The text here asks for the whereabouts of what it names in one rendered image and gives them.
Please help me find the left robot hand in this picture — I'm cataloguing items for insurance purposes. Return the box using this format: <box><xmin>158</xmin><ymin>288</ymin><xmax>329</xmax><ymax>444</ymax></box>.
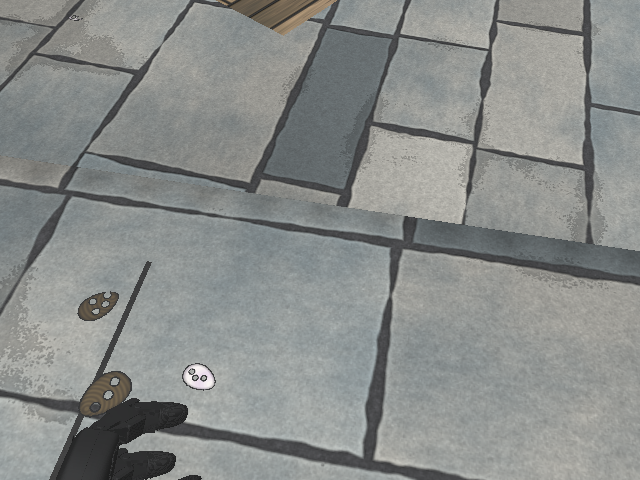
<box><xmin>56</xmin><ymin>398</ymin><xmax>202</xmax><ymax>480</ymax></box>

